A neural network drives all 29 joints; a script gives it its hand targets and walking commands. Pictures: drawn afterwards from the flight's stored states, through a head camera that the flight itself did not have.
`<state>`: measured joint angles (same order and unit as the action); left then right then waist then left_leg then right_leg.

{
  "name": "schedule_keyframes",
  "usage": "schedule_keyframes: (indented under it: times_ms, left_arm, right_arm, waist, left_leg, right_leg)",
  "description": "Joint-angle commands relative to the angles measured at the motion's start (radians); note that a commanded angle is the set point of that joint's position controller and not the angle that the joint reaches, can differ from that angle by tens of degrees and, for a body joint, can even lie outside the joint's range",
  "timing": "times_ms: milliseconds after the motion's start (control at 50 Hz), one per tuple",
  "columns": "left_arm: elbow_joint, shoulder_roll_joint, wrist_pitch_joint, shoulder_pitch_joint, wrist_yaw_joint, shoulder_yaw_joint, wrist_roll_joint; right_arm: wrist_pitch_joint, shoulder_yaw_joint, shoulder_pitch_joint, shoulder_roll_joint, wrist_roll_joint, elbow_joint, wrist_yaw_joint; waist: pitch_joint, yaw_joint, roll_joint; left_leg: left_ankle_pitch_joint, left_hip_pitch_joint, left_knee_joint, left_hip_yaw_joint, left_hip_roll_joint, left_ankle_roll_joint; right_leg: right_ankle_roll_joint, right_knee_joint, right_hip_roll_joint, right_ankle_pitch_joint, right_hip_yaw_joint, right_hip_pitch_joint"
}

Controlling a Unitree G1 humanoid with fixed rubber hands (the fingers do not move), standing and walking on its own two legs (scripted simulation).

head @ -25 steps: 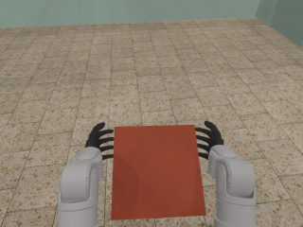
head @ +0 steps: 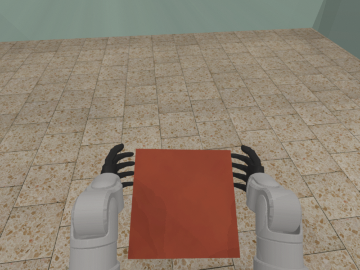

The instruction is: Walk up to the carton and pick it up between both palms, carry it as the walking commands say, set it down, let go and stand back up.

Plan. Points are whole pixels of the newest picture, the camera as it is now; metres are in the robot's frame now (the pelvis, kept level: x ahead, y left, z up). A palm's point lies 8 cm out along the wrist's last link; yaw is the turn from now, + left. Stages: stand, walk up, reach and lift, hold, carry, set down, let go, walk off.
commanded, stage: carry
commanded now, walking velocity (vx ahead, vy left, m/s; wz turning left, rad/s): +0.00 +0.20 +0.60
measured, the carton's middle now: (181, 202) +0.29 +0.00 +0.00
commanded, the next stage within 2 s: none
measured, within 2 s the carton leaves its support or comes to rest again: neither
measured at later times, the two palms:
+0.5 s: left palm (85, 114) +0.46 +0.24 +0.12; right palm (196, 102) +0.51 -0.05 +0.12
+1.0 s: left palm (12, 120) +0.44 +0.40 +0.12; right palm (126, 91) +0.58 +0.16 +0.11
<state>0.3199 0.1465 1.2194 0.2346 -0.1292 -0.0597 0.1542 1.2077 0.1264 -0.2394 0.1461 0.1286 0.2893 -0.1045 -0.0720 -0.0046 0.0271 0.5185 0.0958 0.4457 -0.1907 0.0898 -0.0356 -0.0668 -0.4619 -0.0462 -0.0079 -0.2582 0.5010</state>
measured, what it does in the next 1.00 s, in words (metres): walks ahead, turning left: left foot, then right foot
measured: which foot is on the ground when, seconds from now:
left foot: down 0.00-0.02, up 0.04-0.52, down 0.54-0.88, up 0.90-1.00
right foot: down 0.00-0.54, up 0.56-0.86, down 0.88-1.00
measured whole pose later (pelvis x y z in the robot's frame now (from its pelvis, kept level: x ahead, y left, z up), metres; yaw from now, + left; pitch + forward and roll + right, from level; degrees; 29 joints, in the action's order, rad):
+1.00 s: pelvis +0.26 +0.15 +0.03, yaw +29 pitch +4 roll +5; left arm 0.35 0.14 1.20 0.20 -0.11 -0.08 0.12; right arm 1.20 0.10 -0.22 0.14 0.11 0.35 -0.12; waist -0.02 0.00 0.00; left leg 0.37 -0.57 1.08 -0.05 -0.12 -0.02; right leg 0.00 -0.51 -0.19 0.26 -0.20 0.30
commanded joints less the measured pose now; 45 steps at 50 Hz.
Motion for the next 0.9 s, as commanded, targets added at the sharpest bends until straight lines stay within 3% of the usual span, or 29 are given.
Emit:
schedule_keyframes:
  times_ms: [0,20,40,60,80,100,120,220,320,380,400,420,440,480,500,520,540,560,600,660,720,740,760,780,800,820,840,860,880]
  left_arm:
    - [-0.019,0.944,-0.002,0.395,0.277,0.654,-0.473]
    - [-0.03,0.947,-0.011,0.346,0.278,0.614,-0.452]
    - [-0.025,0.978,-0.014,0.34,0.279,0.594,-0.453]
    - [0.005,0.998,-0.024,0.369,0.277,0.604,-0.458]
    - [0.006,1.023,-0.027,0.346,0.277,0.596,-0.461]
    - [0.028,1.046,-0.038,0.377,0.276,0.604,-0.467]
    - [0.05,1.028,-0.039,0.375,0.276,0.602,-0.467]
    - [0.078,0.97,-0.032,0.382,0.292,0.62,-0.48]
    - [0.034,0.947,-0.02,0.381,0.308,0.589,-0.469]
    - [0.037,0.928,-0.016,0.367,0.303,0.585,-0.447]
    - [0.027,0.938,-0.011,0.404,0.301,0.578,-0.453]
    - [0.023,0.935,-0.009,0.394,0.297,0.584,-0.449]
    - [0.018,0.936,-0.003,0.416,0.289,0.587,-0.439]
    - [0.008,0.921,0.0,0.378,0.278,0.59,-0.427]
    - [0.014,0.904,-0.003,0.404,0.276,0.583,-0.415]
    - [-0.001,0.898,-0.002,0.398,0.271,0.576,-0.395]
    - [0.007,0.936,0.009,0.426,0.267,0.595,-0.412]
    - [0.014,0.938,0.007,0.416,0.266,0.618,-0.421]
    - [0.027,0.976,-0.007,0.446,0.264,0.633,-0.447]
    - [0.095,1.048,-0.029,0.508,0.259,0.682,-0.498]
    - [0.132,1.034,-0.043,0.46,0.252,0.683,-0.503]
    - [0.133,1.024,-0.045,0.43,0.254,0.684,-0.501]
    - [0.106,1.001,-0.045,0.393,0.257,0.658,-0.485]
    - [0.122,1.014,-0.042,0.382,0.259,0.666,-0.483]
    - [0.115,1.001,-0.04,0.366,0.268,0.646,-0.474]
    - [0.11,0.991,-0.04,0.357,0.275,0.643,-0.477]
    - [0.082,1.006,-0.038,0.364,0.279,0.644,-0.481]
    - [0.099,0.971,-0.045,0.352,0.281,0.641,-0.488]
    - [0.065,0.988,-0.049,0.347,0.286,0.635,-0.466]
  right_arm:
    - [0.034,-0.715,-0.427,0.904,-0.436,0.069,0.264]
    - [0.035,-0.728,-0.423,0.91,-0.428,0.055,0.261]
    - [0.025,-0.747,-0.477,0.939,-0.451,0.072,0.26]
    - [0.012,-0.751,-0.478,0.967,-0.459,0.092,0.267]
    - [0.0,-0.75,-0.48,0.975,-0.47,0.095,0.268]
    - [-0.003,-0.753,-0.496,0.996,-0.478,0.103,0.264]
    - [-0.014,-0.751,-0.466,0.995,-0.471,0.101,0.257]
    - [-0.009,-0.749,-0.373,0.976,-0.416,0.089,0.223]
    - [0.006,-0.735,-0.335,0.979,-0.402,0.018,0.226]
    - [0.018,-0.735,-0.359,0.961,-0.406,0.038,0.24]
    - [0.025,-0.735,-0.388,0.978,-0.422,0.021,0.244]
    - [0.029,-0.737,-0.382,0.951,-0.423,0.026,0.25]
    - [0.038,-0.728,-0.418,0.952,-0.426,0.01,0.258]
    - [0.04,-0.715,-0.382,0.936,-0.441,-0.032,0.276]
    - [0.033,-0.722,-0.418,0.946,-0.448,-0.028,0.284]
    - [0.03,-0.699,-0.382,0.923,-0.431,-0.059,0.288]
    - [0.031,-0.687,-0.323,0.919,-0.424,-0.108,0.291]
    - [0.028,-0.679,-0.299,0.914,-0.415,-0.111,0.293]
    - [0.018,-0.669,-0.344,0.995,-0.425,-0.064,0.289]
    - [-0.011,-0.676,-0.381,1.038,-0.425,0.01,0.284]
    - [-0.025,-0.686,-0.352,1.022,-0.41,0.055,0.264]
    - [-0.023,-0.692,-0.314,0.977,-0.398,0.058,0.258]
    - [-0.024,-0.697,-0.322,0.975,-0.396,0.081,0.253]
    - [-0.024,-0.696,-0.338,0.964,-0.394,0.112,0.251]
    - [-0.015,-0.709,-0.348,0.966,-0.388,0.104,0.25]
    - [-0.015,-0.716,-0.334,0.959,-0.386,0.107,0.249]
    - [-0.013,-0.713,-0.345,0.953,-0.393,0.111,0.245]
    - [-0.006,-0.719,-0.293,0.949,-0.388,0.082,0.246]
    - [0.0,-0.735,-0.375,0.951,-0.411,0.121,0.252]
  waist:
    - [-0.434,-0.032,-0.34]
    - [-0.457,-0.027,-0.313]
    - [-0.417,-0.03,-0.279]
    - [-0.41,-0.033,-0.162]
    - [-0.353,-0.027,-0.136]
    - [-0.365,-0.023,-0.158]
    - [-0.362,-0.014,-0.134]
    - [-0.3,-0.009,-0.226]
    - [-0.209,-0.006,-0.256]
    - [-0.161,-0.003,-0.263]
    - [-0.142,-0.005,-0.258]
    - [-0.123,-0.004,-0.27]
    - [-0.148,0.003,-0.24]
    - [-0.188,0.012,-0.179]
    - [-0.266,0.024,-0.09]
    - [-0.242,0.02,0.078]
    - [-0.258,0.03,0.273]
    - [-0.383,0.035,0.319]
    - [-0.402,0.035,0.101]
    - [-0.341,0.017,0.068]
    - [-0.35,0.015,0.044]
    - [-0.354,0.016,0.048]
    - [-0.351,0.009,0.018]
    - [-0.37,0.004,0.06]
    - [-0.369,-0.001,0.037]
    - [-0.33,-0.003,0.06]
    - [-0.33,-0.009,0.097]
    - [-0.353,-0.019,-0.147]
    - [-0.341,-0.005,-0.52]
  left_leg:
    - [-0.01,-0.642,0.705,0.071,-0.154,0.014]
    - [-0.023,-0.633,0.832,0.192,-0.083,0.055]
    - [-0.068,-0.611,0.836,0.226,-0.039,0.048]
    - [-0.117,-0.605,0.811,0.236,-0.03,0.051]
    - [-0.163,-0.608,0.774,0.228,0.018,0.044]
    - [-0.18,-0.621,0.708,0.228,0.01,0.042]
    - [-0.199,-0.599,0.71,0.201,-0.002,0.045]
    - [-0.275,-0.731,0.564,0.138,-0.034,0.031]
    - [-0.452,-0.695,0.351,0.054,-0.045,0.036]
    - [-0.469,-0.687,0.268,0.043,-0.023,0.055]
    - [-0.461,-0.698,0.243,-0.012,-0.049,0.053]
    - [-0.442,-0.663,0.205,0.009,-0.035,0.058]
    - [-0.422,-0.589,0.177,0.015,-0.038,0.07]
    - [-0.471,-0.468,0.032,-0.034,-0.073,0.077]
    - [-0.587,-0.344,-0.072,-0.027,-0.101,0.095]
    - [-0.942,-0.205,-0.002,0.144,0.015,0.138]
    - [-1.503,-0.033,0.097,0.339,0.145,0.249]
    - [-1.506,0.089,0.065,0.446,0.221,0.34]
    - [-1.211,-0.019,0.047,0.374,0.178,0.329]
    - [-0.678,-0.209,-0.05,0.298,0.085,0.249]
    - [-0.551,-0.243,-0.097,0.36,0.101,0.256]
    - [-0.557,-0.249,-0.128,0.374,0.097,0.216]
    - [-0.618,-0.245,-0.109,0.384,0.084,0.215]
    - [-0.638,-0.237,-0.119,0.372,0.091,0.186]
    - [-0.565,-0.32,-0.169,0.363,0.069,0.137]
    - [-0.598,-0.432,-0.209,0.34,0.037,0.047]
    - [-0.549,-0.537,-0.205,0.259,-0.044,-0.061]
    - [-0.38,-0.671,0.049,0.173,-0.134,-0.132]
    - [0.017,-0.787,0.554,0.135,-0.179,-0.057]
  right_leg:
    - [-0.108,0.111,-0.475,-0.347,0.672,-0.898]
    - [-0.127,0.164,-0.477,-0.301,0.696,-0.804]
    - [-0.078,0.136,-0.421,-0.455,0.504,-0.739]
    - [-0.044,0.14,-0.394,-0.484,0.414,-0.701]
    - [-0.009,0.144,-0.372,-0.522,0.284,-0.627]
    - [0.007,0.135,-0.35,-0.486,0.244,-0.646]
    - [0.022,0.145,-0.352,-0.423,0.222,-0.607]
    - [-0.032,0.1,-0.362,-0.513,0.097,-0.608]
    - [0.008,0.087,-0.325,-0.443,-0.018,-0.507]
    - [0.038,0.073,-0.366,-0.332,-0.04,-0.489]
    - [0.048,0.058,-0.362,-0.331,-0.061,-0.513]
    - [0.061,0.057,-0.388,-0.292,-0.049,-0.47]
    - [0.076,0.013,-0.403,-0.259,-0.051,-0.453]
    - [0.119,-0.19,-0.359,-0.265,-0.096,-0.432]
    - [0.153,-0.381,-0.281,-0.211,-0.109,-0.41]
    - [0.179,-0.549,-0.229,0.192,-0.081,-0.189]
    - [0.216,-0.747,-0.067,0.713,-0.037,0.076]
    - [0.2,-0.845,-0.061,0.811,0.075,0.194]
    - [0.163,-0.896,-0.088,0.71,0.18,0.158]
    - [0.127,-0.736,-0.093,0.498,0.186,0.077]
    - [0.109,-0.604,-0.077,0.479,0.177,0.039]
    - [0.11,-0.548,-0.06,0.47,0.153,0.01]
    - [0.104,-0.482,-0.051,0.485,0.16,-0.019]
    - [0.091,-0.409,-0.037,0.479,0.161,-0.068]
    - [0.068,-0.3,-0.027,0.463,0.156,-0.205]
    - [0.064,-0.127,-0.015,0.464,0.111,-0.351]
    - [0.052,0.058,-0.018,0.411,0.095,-0.547]
    - [0.026,0.318,-0.247,0.347,0.313,-0.716]
    - [-0.11,0.206,-0.634,0.15,0.709,-0.589]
